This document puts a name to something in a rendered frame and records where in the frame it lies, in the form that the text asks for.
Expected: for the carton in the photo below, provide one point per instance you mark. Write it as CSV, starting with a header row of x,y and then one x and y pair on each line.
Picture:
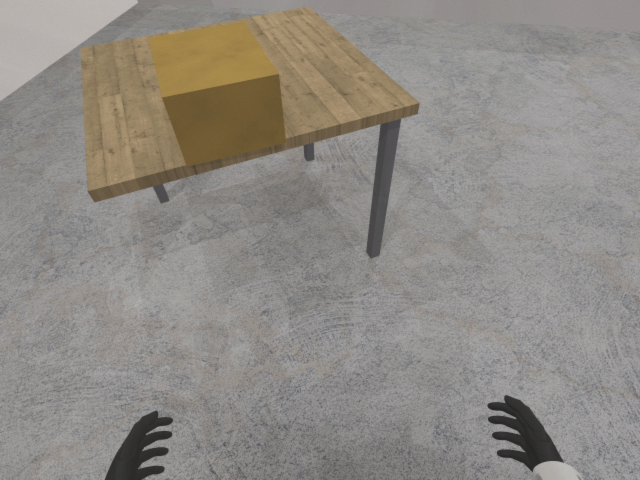
x,y
221,92

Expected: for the left robot hand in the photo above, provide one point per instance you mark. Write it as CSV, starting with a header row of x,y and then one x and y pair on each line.
x,y
130,455

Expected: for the right robot hand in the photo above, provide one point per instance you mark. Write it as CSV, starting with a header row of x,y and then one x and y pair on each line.
x,y
534,440

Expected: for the table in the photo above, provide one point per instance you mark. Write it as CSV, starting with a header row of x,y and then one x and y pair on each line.
x,y
328,88

